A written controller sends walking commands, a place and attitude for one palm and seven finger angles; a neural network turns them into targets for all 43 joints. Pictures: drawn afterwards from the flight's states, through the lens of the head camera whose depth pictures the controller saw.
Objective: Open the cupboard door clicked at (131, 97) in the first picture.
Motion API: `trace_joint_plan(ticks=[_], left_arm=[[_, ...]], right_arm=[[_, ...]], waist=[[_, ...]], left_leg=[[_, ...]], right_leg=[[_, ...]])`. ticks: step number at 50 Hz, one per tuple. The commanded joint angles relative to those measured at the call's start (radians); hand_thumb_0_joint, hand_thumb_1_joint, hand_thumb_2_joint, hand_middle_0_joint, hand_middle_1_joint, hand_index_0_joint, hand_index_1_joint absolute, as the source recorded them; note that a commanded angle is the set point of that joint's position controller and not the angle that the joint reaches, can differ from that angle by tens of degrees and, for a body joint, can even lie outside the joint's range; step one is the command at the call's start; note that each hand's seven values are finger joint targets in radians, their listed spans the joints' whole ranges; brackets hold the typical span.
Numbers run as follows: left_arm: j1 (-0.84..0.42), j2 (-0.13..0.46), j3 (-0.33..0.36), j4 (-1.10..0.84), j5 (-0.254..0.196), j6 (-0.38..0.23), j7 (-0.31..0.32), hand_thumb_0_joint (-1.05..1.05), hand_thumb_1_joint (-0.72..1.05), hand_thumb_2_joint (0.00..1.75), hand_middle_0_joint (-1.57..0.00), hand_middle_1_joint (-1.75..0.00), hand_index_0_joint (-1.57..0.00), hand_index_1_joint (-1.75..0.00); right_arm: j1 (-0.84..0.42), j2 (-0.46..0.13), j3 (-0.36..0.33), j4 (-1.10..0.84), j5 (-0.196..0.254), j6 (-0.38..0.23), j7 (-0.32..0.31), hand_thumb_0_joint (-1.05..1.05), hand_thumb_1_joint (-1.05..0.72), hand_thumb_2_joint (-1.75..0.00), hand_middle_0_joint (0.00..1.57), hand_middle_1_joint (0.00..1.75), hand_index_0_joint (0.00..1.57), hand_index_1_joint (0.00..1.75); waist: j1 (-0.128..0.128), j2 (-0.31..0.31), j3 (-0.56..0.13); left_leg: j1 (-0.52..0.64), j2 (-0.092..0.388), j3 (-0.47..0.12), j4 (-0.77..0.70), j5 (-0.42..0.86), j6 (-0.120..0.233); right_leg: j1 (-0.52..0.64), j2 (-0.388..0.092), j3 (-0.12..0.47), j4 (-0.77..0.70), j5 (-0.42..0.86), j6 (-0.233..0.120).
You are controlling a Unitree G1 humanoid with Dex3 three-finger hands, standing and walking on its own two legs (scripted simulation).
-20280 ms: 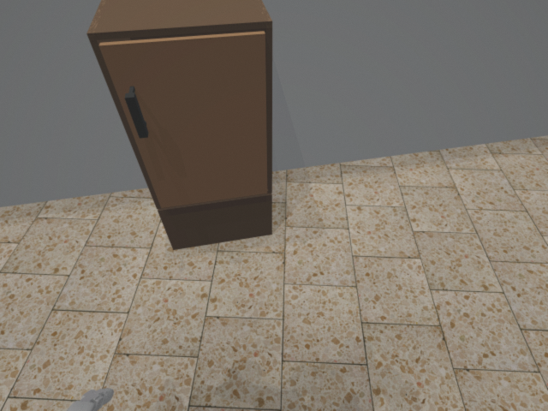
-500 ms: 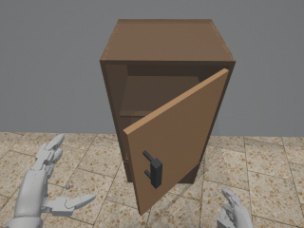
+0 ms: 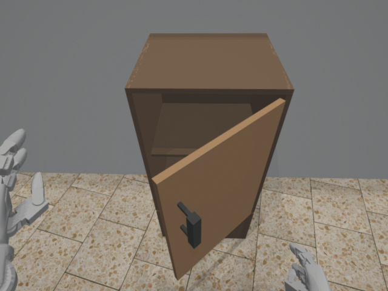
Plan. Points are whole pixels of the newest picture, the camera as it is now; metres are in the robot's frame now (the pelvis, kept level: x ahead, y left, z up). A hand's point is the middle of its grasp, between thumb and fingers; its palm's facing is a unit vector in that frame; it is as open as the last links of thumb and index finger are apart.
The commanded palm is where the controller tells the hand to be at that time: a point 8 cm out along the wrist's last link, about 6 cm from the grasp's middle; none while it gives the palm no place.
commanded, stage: draw the hand back to the body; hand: left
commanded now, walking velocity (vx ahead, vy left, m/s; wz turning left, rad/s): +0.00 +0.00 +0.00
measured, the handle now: (188, 224) +0.28 +0.06 -0.04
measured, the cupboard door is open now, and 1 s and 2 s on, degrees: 42 42 42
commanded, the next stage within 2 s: step back with the hand held close in 0.26 s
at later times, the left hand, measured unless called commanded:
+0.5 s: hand (60, 200) +0.20 +0.24 +0.16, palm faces +0.43 -0.78 -0.46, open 7.4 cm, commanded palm +0.14 +0.27 +0.18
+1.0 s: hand (13, 249) +0.12 +0.27 +0.15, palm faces +0.38 -0.77 -0.51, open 7.4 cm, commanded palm +0.06 +0.31 +0.18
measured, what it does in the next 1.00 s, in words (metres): shifts its weight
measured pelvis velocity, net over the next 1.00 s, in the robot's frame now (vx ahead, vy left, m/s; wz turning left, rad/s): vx -0.09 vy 0.01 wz -0.03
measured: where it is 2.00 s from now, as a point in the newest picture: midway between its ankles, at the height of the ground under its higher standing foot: outside the picture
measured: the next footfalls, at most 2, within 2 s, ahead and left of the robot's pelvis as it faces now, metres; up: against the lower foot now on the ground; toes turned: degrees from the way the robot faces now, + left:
left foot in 1.36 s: -0.05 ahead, +0.11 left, +0.00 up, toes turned +4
right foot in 1.72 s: -0.34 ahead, -0.11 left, +0.00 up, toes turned -3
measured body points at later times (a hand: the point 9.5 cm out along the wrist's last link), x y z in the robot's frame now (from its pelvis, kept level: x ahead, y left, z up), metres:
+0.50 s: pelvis -0.01 -0.03 +0.00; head -0.01 -0.05 +0.45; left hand +0.17 +0.28 +0.19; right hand +0.19 -0.25 -0.08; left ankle -0.01 +0.09 -0.74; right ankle -0.02 -0.13 -0.74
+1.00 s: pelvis -0.09 +0.01 -0.01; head -0.07 +0.02 +0.44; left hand +0.10 +0.31 +0.18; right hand +0.09 -0.23 -0.08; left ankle -0.01 +0.09 -0.74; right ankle -0.02 -0.13 -0.74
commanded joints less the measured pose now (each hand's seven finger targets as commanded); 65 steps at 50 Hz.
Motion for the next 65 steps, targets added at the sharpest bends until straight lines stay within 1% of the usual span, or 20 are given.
trace_joint_plan(ticks=[1,5,9,17,19,20,23,26,31,36,41,45,50,54,56,58,59,62,63,65], left_arm=[[-0.056,0.142,0.064,-0.152,-0.002,-0.049,-0.009,0.00,0.90,0.90,-0.20,-0.30,-0.20,-0.30],[-0.066,0.187,0.105,-0.215,0.001,-0.062,-0.006,0.00,0.90,0.90,-0.20,-0.30,-0.20,-0.30],[-0.075,0.195,0.111,-0.217,0.001,-0.064,-0.002,0.00,0.90,0.90,-0.20,-0.30,-0.20,-0.30],[-0.057,0.151,0.077,-0.134,-0.004,-0.063,-0.017,0.00,0.90,0.90,-0.20,-0.30,-0.20,-0.30],[-0.144,0.211,0.120,-0.190,-0.002,-0.076,-0.010,0.00,0.90,0.90,-0.20,-0.30,-0.20,-0.30],[-0.198,0.302,0.218,-0.195,0.005,-0.118,-0.002,0.00,0.90,0.90,-0.20,-0.30,-0.20,-0.30],[-0.040,0.212,0.149,-0.108,0.013,-0.127,-0.015,0.00,0.90,0.90,-0.20,-0.30,-0.20,-0.30],[0.023,0.188,0.124,-0.151,0.014,-0.136,-0.017,0.00,0.90,0.90,-0.20,-0.30,-0.20,-0.30],[0.094,0.262,0.202,-0.244,0.011,-0.145,0.003,0.00,0.90,0.90,-0.20,-0.30,-0.20,-0.30],[0.129,0.279,0.237,-0.252,0.005,-0.150,0.017,0.00,0.90,0.90,-0.20,-0.30,-0.20,-0.30],[0.123,0.240,0.205,-0.220,0.012,-0.160,0.020,0.00,0.90,0.90,-0.20,-0.30,-0.20,-0.30],[0.093,0.220,0.189,-0.212,0.033,-0.179,0.026,0.00,0.90,0.90,-0.20,-0.30,-0.20,-0.30],[0.029,0.218,0.197,-0.254,0.061,-0.209,0.032,0.00,0.90,0.90,-0.20,-0.30,-0.20,-0.30],[-0.010,0.219,0.214,-0.305,0.082,-0.231,0.040,0.00,0.90,0.90,-0.20,-0.30,-0.20,-0.30],[0.006,0.249,0.244,-0.315,0.077,-0.236,0.043,0.00,0.90,0.90,-0.20,-0.30,-0.20,-0.30],[0.037,0.244,0.250,-0.315,0.065,-0.242,0.038,0.00,0.90,0.90,-0.20,-0.30,-0.20,-0.30],[0.068,0.244,0.248,-0.299,0.052,-0.245,0.036,0.00,0.90,0.90,-0.20,-0.30,-0.20,-0.30],[0.045,0.248,0.215,-0.295,0.026,-0.242,0.045,0.00,0.90,0.90,-0.20,-0.30,-0.20,-0.30],[0.034,0.237,0.198,-0.283,0.028,-0.234,0.047,0.00,0.90,0.90,-0.20,-0.30,-0.20,-0.30],[0.004,0.244,0.195,-0.268,0.034,-0.224,0.050,0.00,0.90,0.90,-0.20,-0.30,-0.20,-0.30]], right_arm=[[-0.127,-0.108,-0.047,-0.149,0.000,-0.038,-0.010,0.00,-0.90,-0.90,0.20,0.30,0.20,0.30],[-0.136,-0.098,-0.048,-0.153,-0.005,-0.041,-0.013,0.00,-0.90,-0.90,0.20,0.30,0.20,0.30],[-0.144,-0.089,-0.043,-0.142,-0.005,-0.049,-0.018,0.00,-0.90,-0.90,0.20,0.30,0.20,0.30],[-0.148,-0.092,-0.053,-0.127,-0.005,-0.043,-0.015,0.00,-0.90,-0.90,0.20,0.30,0.20,0.30],[-0.155,-0.095,-0.055,-0.123,-0.005,-0.047,-0.017,0.00,-0.90,-0.90,0.20,0.30,0.20,0.30],[-0.138,-0.114,-0.054,-0.156,0.009,-0.026,-0.015,0.00,-0.90,-0.90,0.20,0.30,0.20,0.30],[-0.146,-0.106,-0.067,-0.143,-0.003,0.009,-0.010,0.00,-0.90,-0.90,0.20,0.30,0.20,0.30],[-0.147,-0.114,-0.077,-0.162,-0.002,0.029,-0.009,0.00,-0.90,-0.90,0.20,0.30,0.20,0.30],[-0.157,-0.111,-0.089,-0.195,0.003,0.055,-0.013,0.00,-0.90,-0.90,0.20,0.30,0.20,0.30],[-0.159,-0.105,-0.097,-0.212,0.008,0.070,-0.020,0.00,-0.90,-0.90,0.20,0.30,0.20,0.30],[-0.154,-0.117,-0.099,-0.216,0.010,0.063,-0.020,0.00,-0.90,-0.90,0.20,0.30,0.20,0.30],[-0.140,-0.129,-0.097,-0.224,0.014,0.048,-0.017,0.00,-0.90,-0.90,0.20,0.30,0.20,0.30],[-0.120,-0.138,-0.101,-0.228,0.009,0.020,-0.017,0.00,-0.90,-0.90,0.20,0.30,0.20,0.30],[-0.117,-0.137,-0.103,-0.223,0.002,-0.008,-0.018,0.00,-0.90,-0.90,0.20,0.30,0.20,0.30],[-0.115,-0.128,-0.103,-0.220,0.001,-0.018,-0.017,0.00,-0.90,-0.90,0.20,0.30,0.20,0.30],[-0.111,-0.114,-0.105,-0.219,0.001,-0.026,-0.012,0.00,-0.90,-0.90,0.20,0.30,0.20,0.30],[-0.094,-0.104,-0.108,-0.212,0.002,-0.027,-0.008,0.00,-0.90,-0.90,0.20,0.30,0.20,0.30],[-0.067,-0.084,-0.114,-0.150,0.004,-0.019,0.012,0.00,-0.90,-0.90,0.20,0.30,0.20,0.30],[-0.079,-0.083,-0.114,-0.144,0.002,-0.013,0.015,0.00,-0.90,-0.90,0.20,0.30,0.20,0.30],[-0.096,-0.076,-0.104,-0.144,0.003,-0.008,0.013,0.00,-0.90,-0.90,0.20,0.30,0.20,0.30]], waist=[[0.001,-0.017,-0.043],[0.011,-0.004,-0.111],[0.009,0.049,-0.074],[0.001,-0.032,-0.035],[0.005,-0.006,-0.077],[-0.055,-0.042,0.015],[-0.056,-0.105,-0.039],[-0.057,-0.025,-0.130],[-0.044,-0.006,-0.241],[-0.045,-0.005,-0.216],[-0.051,0.040,-0.129],[-0.061,0.024,-0.052],[-0.064,0.032,-0.035],[-0.057,0.147,-0.063],[-0.054,0.141,-0.089],[-0.061,0.059,-0.071],[-0.072,-0.015,-0.055],[-0.088,-0.250,-0.118],[-0.084,-0.261,-0.115],[-0.086,-0.266,-0.086]], left_leg=[[0.032,0.052,-0.023,-0.093,0.274,-0.016],[0.066,0.042,-0.010,-0.086,0.298,-0.010],[0.070,0.035,-0.001,-0.084,0.282,-0.010],[0.081,0.036,0.012,-0.088,0.271,-0.001],[0.097,0.033,0.012,-0.087,0.274,0.001],[0.043,0.041,-0.008,-0.041,0.202,0.012],[0.043,0.037,-0.011,-0.012,0.219,0.004],[0.053,0.054,-0.004,-0.033,0.324,0.002],[0.056,0.075,-0.009,-0.044,0.476,-0.001],[-0.018,0.082,-0.025,-0.058,0.445,-0.003],[-0.152,0.102,-0.052,-0.127,0.216,0.015],[-0.367,0.127,-0.093,-0.196,-0.160,0.048],[-0.522,0.153,-0.143,-0.205,-0.385,0.076],[-0.631,0.211,-0.214,-0.274,-0.514,0.103],[-0.601,0.219,-0.217,-0.256,-0.462,0.102],[-0.547,0.172,-0.161,-0.151,-0.403,0.083],[-0.435,0.109,-0.102,-0.050,-0.307,0.049],[-0.082,0.002,-0.009,0.357,-0.082,-0.037],[-0.077,0.001,-0.021,0.411,-0.091,-0.040],[-0.080,0.025,-0.031,0.297,-0.088,-0.032]], right_leg=[[-0.014,0.001,-0.025,-0.074,0.225,-0.032],[0.018,-0.001,-0.012,-0.079,0.267,-0.031],[0.003,-0.004,-0.003,-0.102,0.267,-0.032],[-0.014,-0.002,0.004,-0.130,0.271,-0.020],[-0.001,-0.005,0.011,-0.131,0.277,-0.021],[-0.140,-0.051,0.123,-0.189,0.338,-0.022],[-0.123,-0.086,0.119,-0.169,0.444,-0.023],[-0.067,-0.085,0.083,-0.108,0.514,-0.014],[-0.020,-0.061,0.055,-0.037,0.567,-0.009],[-0.027,-0.045,0.061,-0.009,0.528,-0.008],[-0.040,-0.016,0.053,0.001,0.317,0.002],[0.009,0.000,0.064,0.039,0.156,0.009],[0.045,0.013,0.080,0.097,0.013,0.012],[0.133,0.062,0.039,0.272,0.053,0.019],[0.127,0.063,0.042,0.306,0.106,0.015],[0.035,0.037,0.118,0.214,0.083,-0.007],[-0.108,-0.010,0.195,0.085,0.074,-0.043],[-0.456,-0.238,0.407,-0.161,0.039,-0.154],[-0.466,-0.262,0.397,-0.167,0.070,-0.169],[-0.462,-0.232,0.320,-0.125,0.097,-0.133]])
